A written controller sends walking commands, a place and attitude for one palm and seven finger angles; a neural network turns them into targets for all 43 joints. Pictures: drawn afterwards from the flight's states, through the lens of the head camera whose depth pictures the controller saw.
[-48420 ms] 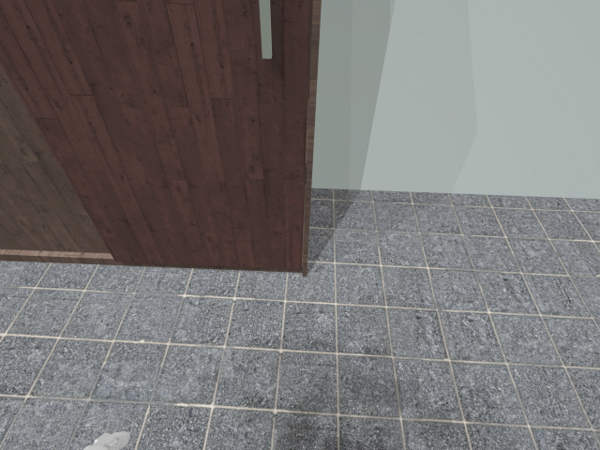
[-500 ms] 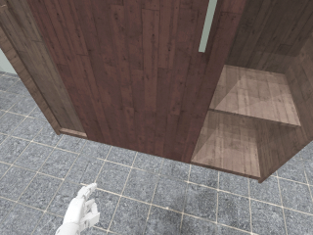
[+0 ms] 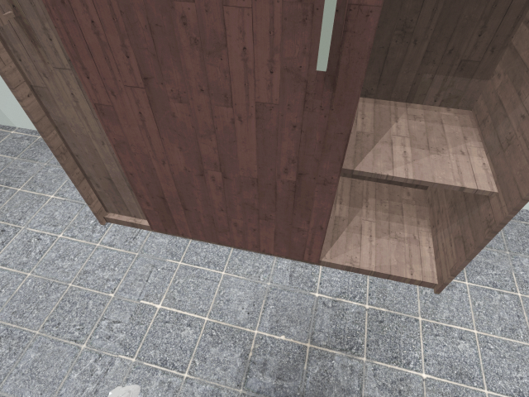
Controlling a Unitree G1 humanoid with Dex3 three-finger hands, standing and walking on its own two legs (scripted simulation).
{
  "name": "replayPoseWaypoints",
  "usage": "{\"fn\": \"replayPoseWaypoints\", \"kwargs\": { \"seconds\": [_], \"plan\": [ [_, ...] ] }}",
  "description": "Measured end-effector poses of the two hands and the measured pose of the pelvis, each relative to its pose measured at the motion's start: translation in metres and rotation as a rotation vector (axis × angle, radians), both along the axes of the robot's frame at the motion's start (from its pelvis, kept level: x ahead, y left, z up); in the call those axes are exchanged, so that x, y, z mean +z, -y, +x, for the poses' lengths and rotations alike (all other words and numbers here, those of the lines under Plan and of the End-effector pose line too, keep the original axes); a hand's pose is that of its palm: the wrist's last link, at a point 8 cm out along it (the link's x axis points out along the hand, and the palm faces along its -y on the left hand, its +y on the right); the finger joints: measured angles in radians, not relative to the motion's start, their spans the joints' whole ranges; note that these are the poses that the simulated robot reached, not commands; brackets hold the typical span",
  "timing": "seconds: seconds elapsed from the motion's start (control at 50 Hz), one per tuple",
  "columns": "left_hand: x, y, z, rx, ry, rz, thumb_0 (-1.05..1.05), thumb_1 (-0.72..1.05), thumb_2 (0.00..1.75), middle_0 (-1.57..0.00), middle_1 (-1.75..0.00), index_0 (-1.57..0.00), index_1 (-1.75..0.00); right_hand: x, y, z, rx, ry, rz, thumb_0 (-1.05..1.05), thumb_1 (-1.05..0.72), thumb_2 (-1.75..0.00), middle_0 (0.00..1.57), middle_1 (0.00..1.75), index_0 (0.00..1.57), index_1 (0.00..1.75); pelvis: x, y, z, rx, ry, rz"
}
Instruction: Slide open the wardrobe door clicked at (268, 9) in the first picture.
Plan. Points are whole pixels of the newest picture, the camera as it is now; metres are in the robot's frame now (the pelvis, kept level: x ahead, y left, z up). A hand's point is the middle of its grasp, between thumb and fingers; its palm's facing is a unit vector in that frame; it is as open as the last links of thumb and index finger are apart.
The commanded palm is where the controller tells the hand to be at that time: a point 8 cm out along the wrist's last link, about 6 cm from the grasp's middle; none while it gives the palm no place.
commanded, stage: let the arm hang, fingers relaxed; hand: right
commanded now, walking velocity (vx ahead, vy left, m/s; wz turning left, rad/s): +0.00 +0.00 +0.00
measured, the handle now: (331, 1) +0.73 -0.06 +0.27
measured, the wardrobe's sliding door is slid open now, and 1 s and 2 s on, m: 0.47 0.47 0.47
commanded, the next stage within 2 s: look to check the result in 0.80 s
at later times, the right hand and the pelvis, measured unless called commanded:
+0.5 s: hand out of the picture -0.02 -0.21 -0.17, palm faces -0.01 +0.98 -0.21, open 7.4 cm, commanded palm none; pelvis -0.01 -0.02 +0.01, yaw +1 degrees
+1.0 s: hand out of the picture +0.01 -0.21 -0.16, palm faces -0.02 +0.98 -0.20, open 7.4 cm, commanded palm none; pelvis +0.01 -0.02 +0.01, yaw +1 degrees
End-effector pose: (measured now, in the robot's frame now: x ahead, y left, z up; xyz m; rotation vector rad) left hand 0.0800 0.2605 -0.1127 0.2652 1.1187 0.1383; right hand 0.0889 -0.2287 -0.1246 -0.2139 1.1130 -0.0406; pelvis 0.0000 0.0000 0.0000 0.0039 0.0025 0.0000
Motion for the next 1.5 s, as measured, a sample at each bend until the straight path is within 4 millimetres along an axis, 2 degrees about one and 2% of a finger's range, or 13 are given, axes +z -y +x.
{"fn": "replayPoseWaypoints", "kwargs": {
  "seconds": [0.02,0.06,0.16,0.22,0.3,0.36,0.44,0.56,0.66,0.76,1.06,1.32,1.5],
  "plan": [
    [-0.001,0.002,-0.013,0.004,-0.045,0.001,0.01,0.91,0.9,-0.2,-0.3,-0.2,-0.3,-0.008,-0.007,-0.019,-0.015,-0.058,0.026,0.01,-0.9,-0.9,0.2,0.3,0.2,0.3,0.001,0.0,-0.002,-0.002,0.003,0.003],
    [-0.003,0.007,-0.036,0.014,-0.128,-0.001,0.01,0.91,0.9,-0.2,-0.3,-0.2,-0.3,-0.017,-0.004,-0.051,-0.077,-0.137,0.023,0.0,-0.95,-0.89,0.21,0.3,0.21,0.3,0.003,-0.001,-0.005,-0.007,0.007,0.009],
    [-0.01,0.021,-0.079,0.055,-0.261,-0.022,0.01,0.91,0.9,-0.2,-0.3,-0.2,-0.3,-0.019,0.008,-0.116,-0.125,-0.311,0.006,0.0,-0.96,-0.9,0.21,0.3,0.21,0.3,0.006,0.002,-0.012,-0.011,0.009,0.023],
    [-0.015,0.031,-0.092,0.079,-0.291,-0.044,0.01,0.91,0.9,-0.2,-0.3,-0.2,-0.3,-0.013,0.017,-0.14,-0.144,-0.375,-0.016,0.0,-0.94,-0.9,0.2,0.3,0.2,0.3,0.007,0.007,-0.013,-0.007,0.01,0.026],
    [-0.021,0.043,-0.1,0.101,-0.294,-0.072,0.01,0.91,0.9,-0.2,-0.3,-0.2,-0.3,-0.008,0.027,-0.151,-0.154,-0.404,-0.042,0.0,-0.92,-0.9,0.2,0.3,0.2,0.3,0.008,0.013,-0.014,0.0,0.011,0.025],
    [-0.024,0.051,-0.099,0.109,-0.284,-0.088,0.01,0.91,0.9,-0.2,-0.3,-0.2,-0.3,-0.006,0.032,-0.145,-0.152,-0.389,-0.052,0.0,-0.92,-0.9,0.2,0.3,0.2,0.3,0.008,0.017,-0.014,0.005,0.013,0.022],
    [-0.025,0.059,-0.095,0.112,-0.266,-0.1,0.01,0.91,0.9,-0.2,-0.3,-0.2,-0.3,-0.007,0.033,-0.127,-0.14,-0.34,-0.05,0.0,-0.91,-0.9,0.2,0.3,0.2,0.3,0.009,0.021,-0.014,0.009,0.013,0.017],
    [-0.023,0.06,-0.089,0.122,-0.245,-0.093,0.01,0.92,0.9,-0.2,-0.3,-0.2,-0.3,-0.011,0.025,-0.095,-0.113,-0.262,-0.018,0.0,-0.91,-0.9,0.2,0.3,0.2,0.3,0.01,0.024,-0.011,0.014,0.014,0.011],
    [-0.019,0.06,-0.085,0.129,-0.232,-0.085,0.01,0.92,0.9,-0.2,-0.3,-0.2,-0.3,-0.013,0.017,-0.077,-0.095,-0.229,0.005,0.0,-0.91,-0.9,0.2,0.3,0.2,0.3,0.01,0.025,-0.008,0.017,0.014,0.009],
    [-0.018,0.059,-0.082,0.133,-0.236,-0.083,0.01,0.91,0.9,-0.2,-0.3,-0.2,-0.3,-0.013,0.019,-0.073,-0.093,-0.235,0.004,0.0,-0.92,-0.9,0.2,0.3,0.2,0.3,0.011,0.025,-0.005,0.018,0.013,0.008],
    [-0.019,0.053,-0.064,0.119,-0.251,-0.082,0.0,0.91,0.9,-0.2,-0.3,-0.2,-0.3,-0.008,0.026,-0.079,-0.114,-0.299,-0.029,0.0,-0.91,-0.9,0.2,0.3,0.2,0.3,0.013,0.022,0.009,0.018,0.011,0.003],
    [-0.015,0.04,-0.036,0.102,-0.21,-0.062,0.0,0.91,0.9,-0.2,-0.3,-0.2,-0.3,-0.008,0.019,-0.054,-0.105,-0.257,-0.021,0.0,-0.9,-0.9,0.2,0.3,0.2,0.3,0.014,0.016,0.02,0.016,0.018,0.001],
    [-0.013,0.036,-0.028,0.097,-0.201,-0.058,0.0,0.91,0.9,-0.2,-0.3,-0.2,-0.3,-0.008,0.014,-0.04,-0.099,-0.232,-0.014,0.0,-0.9,-0.9,0.2,0.3,0.2,0.3,0.015,0.012,0.026,0.015,0.019,0.0]
  ]
}}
